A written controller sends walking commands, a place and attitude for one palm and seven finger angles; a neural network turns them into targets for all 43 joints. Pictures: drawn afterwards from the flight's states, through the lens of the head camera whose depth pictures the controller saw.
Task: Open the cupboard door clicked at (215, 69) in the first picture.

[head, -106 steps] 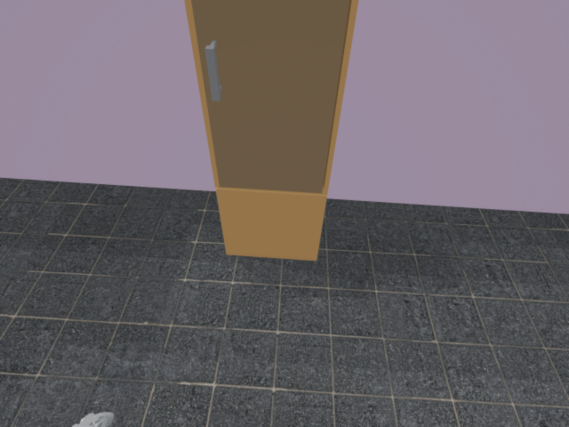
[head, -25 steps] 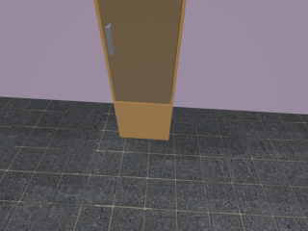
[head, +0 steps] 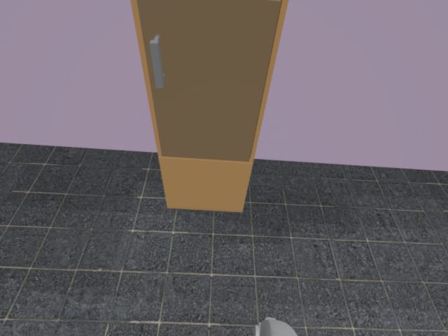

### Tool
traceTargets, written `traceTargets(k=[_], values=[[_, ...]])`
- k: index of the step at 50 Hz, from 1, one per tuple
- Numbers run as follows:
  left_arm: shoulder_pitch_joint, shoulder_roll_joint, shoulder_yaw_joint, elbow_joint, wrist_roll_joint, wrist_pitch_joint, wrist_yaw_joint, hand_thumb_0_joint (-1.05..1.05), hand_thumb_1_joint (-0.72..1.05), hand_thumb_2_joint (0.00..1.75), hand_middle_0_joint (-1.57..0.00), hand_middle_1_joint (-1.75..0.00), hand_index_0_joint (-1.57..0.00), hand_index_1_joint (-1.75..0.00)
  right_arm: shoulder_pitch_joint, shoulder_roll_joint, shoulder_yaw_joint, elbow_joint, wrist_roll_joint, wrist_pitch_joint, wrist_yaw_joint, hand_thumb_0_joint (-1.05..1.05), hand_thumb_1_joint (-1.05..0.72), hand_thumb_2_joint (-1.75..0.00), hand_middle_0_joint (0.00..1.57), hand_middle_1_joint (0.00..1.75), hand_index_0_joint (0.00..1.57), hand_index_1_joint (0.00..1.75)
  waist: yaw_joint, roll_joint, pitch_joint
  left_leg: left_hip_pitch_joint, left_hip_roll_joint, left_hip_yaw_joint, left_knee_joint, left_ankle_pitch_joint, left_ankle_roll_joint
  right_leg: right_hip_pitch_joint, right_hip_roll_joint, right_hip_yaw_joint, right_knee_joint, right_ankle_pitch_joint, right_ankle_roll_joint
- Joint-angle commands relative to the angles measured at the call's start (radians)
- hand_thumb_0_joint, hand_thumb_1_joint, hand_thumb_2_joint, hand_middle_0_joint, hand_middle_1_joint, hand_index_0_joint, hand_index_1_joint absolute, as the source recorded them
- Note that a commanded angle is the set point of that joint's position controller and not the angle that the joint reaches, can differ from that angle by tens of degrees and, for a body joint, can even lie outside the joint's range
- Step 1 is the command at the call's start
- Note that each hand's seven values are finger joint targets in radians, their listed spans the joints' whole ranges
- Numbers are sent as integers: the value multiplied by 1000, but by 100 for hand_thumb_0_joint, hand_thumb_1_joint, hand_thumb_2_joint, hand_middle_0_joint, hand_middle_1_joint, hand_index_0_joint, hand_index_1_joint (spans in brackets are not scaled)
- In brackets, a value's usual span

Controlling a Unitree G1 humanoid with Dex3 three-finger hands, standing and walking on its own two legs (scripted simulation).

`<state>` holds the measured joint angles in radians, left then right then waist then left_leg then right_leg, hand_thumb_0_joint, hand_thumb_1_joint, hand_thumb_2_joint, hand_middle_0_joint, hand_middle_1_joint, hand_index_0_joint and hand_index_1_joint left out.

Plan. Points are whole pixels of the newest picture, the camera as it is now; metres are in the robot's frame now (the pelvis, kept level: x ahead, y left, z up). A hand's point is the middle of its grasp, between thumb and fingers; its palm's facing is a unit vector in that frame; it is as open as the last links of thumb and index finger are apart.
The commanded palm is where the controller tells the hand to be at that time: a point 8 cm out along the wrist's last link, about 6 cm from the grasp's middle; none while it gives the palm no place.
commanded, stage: take the last steps up to it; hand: left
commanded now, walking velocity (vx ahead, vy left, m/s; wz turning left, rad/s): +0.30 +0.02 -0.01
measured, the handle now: (158, 61) +0.78 +0.22 +0.08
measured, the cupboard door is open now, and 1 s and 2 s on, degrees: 0 0 0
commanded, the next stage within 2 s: come to a stop and stand still in 0.40 s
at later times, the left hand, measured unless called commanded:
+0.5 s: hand (146, 303) +0.22 +0.17 -0.18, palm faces +0.08 -0.98 -0.20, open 7.2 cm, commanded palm none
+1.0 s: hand (141, 277) +0.27 +0.19 -0.18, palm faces +0.03 -0.96 -0.27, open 7.4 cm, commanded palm none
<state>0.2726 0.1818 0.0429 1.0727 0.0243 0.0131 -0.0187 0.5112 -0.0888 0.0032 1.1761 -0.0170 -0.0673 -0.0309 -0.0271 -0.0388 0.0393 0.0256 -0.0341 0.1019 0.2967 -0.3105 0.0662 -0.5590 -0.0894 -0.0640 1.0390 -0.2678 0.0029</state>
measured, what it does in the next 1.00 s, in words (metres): walks ahead: right foot, then left foot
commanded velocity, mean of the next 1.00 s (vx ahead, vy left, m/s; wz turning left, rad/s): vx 0.01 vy -0.02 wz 0.00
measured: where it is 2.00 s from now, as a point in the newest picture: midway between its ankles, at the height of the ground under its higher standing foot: outside the picture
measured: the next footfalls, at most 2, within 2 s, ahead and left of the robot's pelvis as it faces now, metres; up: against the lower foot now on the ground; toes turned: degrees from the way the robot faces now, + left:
right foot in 0.22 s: +0.24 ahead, -0.12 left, +0.00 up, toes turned -7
left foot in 0.60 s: +0.31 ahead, +0.13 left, +0.00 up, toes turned +8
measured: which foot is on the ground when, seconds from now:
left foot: down 0.00-0.22, up 0.24-0.58, down 0.60-1.00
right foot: up 0.00-0.20, down 0.22-0.62, up 0.64-1.00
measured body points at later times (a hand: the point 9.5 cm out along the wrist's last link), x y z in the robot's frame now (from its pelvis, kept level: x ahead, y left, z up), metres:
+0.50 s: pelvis +0.19 -0.02 -0.01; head +0.19 -0.01 +0.44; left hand +0.21 +0.22 -0.16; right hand +0.24 -0.25 -0.15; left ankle +0.24 +0.12 -0.70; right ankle +0.20 -0.12 -0.74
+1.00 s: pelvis +0.22 -0.02 -0.01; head +0.25 -0.02 +0.44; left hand +0.27 +0.24 -0.16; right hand +0.27 -0.27 -0.16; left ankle +0.28 +0.12 -0.74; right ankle +0.21 -0.16 -0.71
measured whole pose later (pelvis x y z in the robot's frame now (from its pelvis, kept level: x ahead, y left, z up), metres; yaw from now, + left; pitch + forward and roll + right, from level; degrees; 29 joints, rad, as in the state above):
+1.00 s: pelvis +0.22 -0.02 -0.01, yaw -2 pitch -1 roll +0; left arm 0.21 0.23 0.08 0.99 0.02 0.07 0.02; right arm 0.15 -0.18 -0.07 1.03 -0.03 0.03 -0.04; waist 0.00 -0.01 0.10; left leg -0.29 0.11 0.14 0.49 -0.17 -0.02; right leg -0.37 -0.05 -0.01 0.84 -0.42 0.03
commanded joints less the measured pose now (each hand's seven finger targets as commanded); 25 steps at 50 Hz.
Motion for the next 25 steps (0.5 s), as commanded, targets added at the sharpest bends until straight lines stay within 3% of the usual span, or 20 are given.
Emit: traceTargets(k=[1,4,6,8,9,10,11,12,13,14,15,17,19,21,25], values=[[-142,12,6,-115,-4,-35,-2,0,90,90,-20,-30,-20,-30,91,-136,-28,-3,6,-28,-17,0,-90,-90,20,30,20,30,-6,138,138,-23,245,-136,-119,521,103,-108,-2,-41,-163,87,-2],[-191,0,6,-129,-7,-44,0,0,90,90,-20,-30,-20,-30,118,-134,-32,18,-1,-22,-18,0,-90,-90,20,30,20,30,-22,170,135,-8,242,-109,-83,626,96,-27,32,-77,-304,81,-27],[-169,7,9,-125,-5,-48,4,0,90,90,-20,-30,-20,-30,114,-145,-36,25,0,-18,-19,0,-90,-90,20,30,20,30,-4,166,119,-7,261,-95,-20,785,96,59,60,-83,-353,55,-53],[-32,34,20,-89,1,-58,11,0,90,90,-20,-30,-20,-30,91,-167,-44,21,2,-16,-19,0,-90,-90,20,30,20,30,60,141,40,-7,261,-76,150,922,76,235,93,-88,-416,58,-75],[98,65,33,-54,5,-67,15,0,90,90,-20,-30,-20,-30,73,-174,-48,8,6,-14,-16,0,-90,-90,20,30,20,30,121,99,-35,-72,231,-63,316,861,46,422,94,-74,-494,125,-83],[226,137,53,-21,15,-83,26,0,90,90,-20,-30,-20,-30,77,-143,-45,-9,15,-15,-5,0,-90,-90,20,30,20,30,165,-16,-124,-289,171,-36,587,565,9,681,-68,107,-526,159,-141],[316,223,77,0,7,-87,36,0,90,90,-20,-30,-20,-30,135,-98,-42,-37,22,-21,0,0,-90,-90,20,30,20,30,149,-197,-262,-513,4,-8,938,-169,-35,850,-370,569,-647,276,-272],[280,231,76,2,-15,-79,39,0,90,90,-20,-30,-20,-30,65,-123,-49,-47,18,-12,-2,0,-90,-90,20,30,20,30,144,-85,-211,-559,39,-119,1085,-238,-14,761,-396,606,-730,229,-308],[178,196,68,-21,-14,-75,41,0,90,90,-20,-30,-20,-30,12,-99,-56,-57,18,-7,3,0,-90,-90,20,30,20,30,113,-28,-86,-591,91,-123,1107,-168,-13,601,-371,522,-776,50,-295],[96,136,55,-43,-14,-74,47,0,90,90,-20,-30,-20,-30,-45,-83,-56,-75,8,4,10,0,-90,-90,20,30,20,30,84,25,17,-589,128,-130,1078,-105,-13,424,-336,445,-813,-25,-256],[39,90,36,-55,-8,-79,48,0,90,90,-20,-30,-20,-30,-57,-64,-49,-80,-1,18,15,0,-90,-90,20,30,20,30,44,22,74,-550,160,-137,1029,-71,-21,271,-297,352,-831,-26,-224],[-4,40,16,-62,1,-84,49,0,90,90,-20,-30,-20,-30,-19,-39,-47,-74,-8,45,20,0,-90,-90,20,30,20,30,-9,-4,93,-461,164,-112,913,-43,-43,125,-230,186,-863,32,-181],[-5,45,17,-63,6,-84,48,0,90,90,-20,-30,-20,-30,-2,-25,-48,-80,-7,58,25,0,-90,-90,20,30,20,30,-34,-41,71,-402,161,-77,765,-19,-57,85,-187,96,-867,73,-166],[-9,67,23,-72,5,-80,43,0,90,90,-20,-30,-20,-30,-39,-30,-46,-106,-6,60,32,0,-90,-90,20,30,20,30,-29,-68,61,-374,160,-49,634,36,-70,79,-163,60,-870,40,-164],[43,110,33,-57,4,-73,32,0,90,90,-20,-30,-20,-30,-147,-62,-47,-152,-5,40,40,0,-90,-90,20,30,20,30,14,-79,27,-361,126,-8,436,61,-77,205,-160,70,-818,26,-163]])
